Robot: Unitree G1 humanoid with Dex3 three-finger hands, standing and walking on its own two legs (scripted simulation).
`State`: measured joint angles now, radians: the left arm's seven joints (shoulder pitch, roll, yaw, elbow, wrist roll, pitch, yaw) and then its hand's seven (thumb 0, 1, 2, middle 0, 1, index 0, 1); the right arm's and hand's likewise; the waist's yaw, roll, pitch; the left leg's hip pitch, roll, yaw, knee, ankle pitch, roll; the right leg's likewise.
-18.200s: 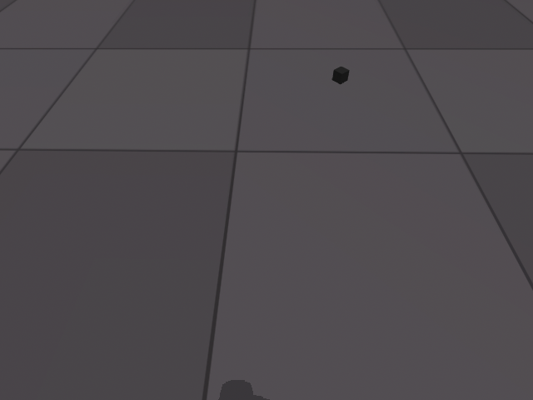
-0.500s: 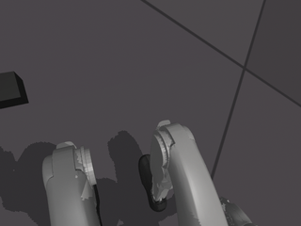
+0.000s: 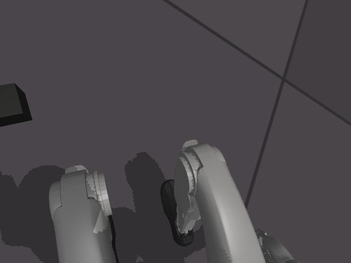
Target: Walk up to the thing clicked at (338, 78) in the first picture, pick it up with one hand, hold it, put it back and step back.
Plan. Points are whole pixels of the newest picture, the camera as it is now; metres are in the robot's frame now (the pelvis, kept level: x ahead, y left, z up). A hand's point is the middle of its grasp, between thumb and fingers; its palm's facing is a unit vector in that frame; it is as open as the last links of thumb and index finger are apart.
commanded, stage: approach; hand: left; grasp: from above
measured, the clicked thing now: (6, 105) +0.49 +0.33 -0.29
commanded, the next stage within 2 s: close in in 0.78 s
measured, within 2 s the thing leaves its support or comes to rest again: neither
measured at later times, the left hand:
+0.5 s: hand out of the picture +0.49 +0.31 -0.18, palm faces -0.41 -0.09 -0.91, open 14.0 cm
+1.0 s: hand out of the picture +0.47 +0.33 -0.18, palm faces -0.46 -0.10 -0.88, open 13.8 cm
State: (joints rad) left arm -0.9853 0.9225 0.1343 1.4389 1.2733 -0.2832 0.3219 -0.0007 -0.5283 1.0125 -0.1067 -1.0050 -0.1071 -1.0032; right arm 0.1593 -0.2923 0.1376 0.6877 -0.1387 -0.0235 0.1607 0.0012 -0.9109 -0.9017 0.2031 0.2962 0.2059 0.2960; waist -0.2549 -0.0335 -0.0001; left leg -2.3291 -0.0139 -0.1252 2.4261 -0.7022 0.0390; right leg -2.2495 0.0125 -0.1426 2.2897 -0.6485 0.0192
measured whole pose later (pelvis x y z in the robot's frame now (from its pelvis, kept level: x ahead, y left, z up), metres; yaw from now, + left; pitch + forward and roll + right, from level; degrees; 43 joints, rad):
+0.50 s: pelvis +0.00 +0.00 -0.01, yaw +0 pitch +34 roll -11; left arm -1.08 0.88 0.10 1.51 1.32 -0.24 0.40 0.00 -0.52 1.00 -0.09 -1.02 -0.11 -1.00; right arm 0.18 -0.29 0.16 0.67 -0.15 -0.05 0.16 0.00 -0.90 -0.89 0.20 0.30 0.21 0.30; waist -0.32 -0.04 0.00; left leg -2.35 -0.01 -0.13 2.44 -0.70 0.03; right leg -2.27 0.02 -0.15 2.30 -0.64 0.02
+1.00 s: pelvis +0.00 +0.00 +0.00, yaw +0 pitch +34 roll -11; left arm -1.05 0.90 0.08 1.45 1.25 -0.24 0.31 0.00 -0.51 1.01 -0.09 -1.05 -0.12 -1.03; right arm 0.17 -0.31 0.16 0.67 -0.15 -0.04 0.15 0.00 -0.91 -0.89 0.20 0.30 0.21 0.30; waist -0.29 -0.04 0.02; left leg -2.34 -0.01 -0.14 2.44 -0.70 0.03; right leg -2.27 0.01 -0.15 2.30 -0.65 0.01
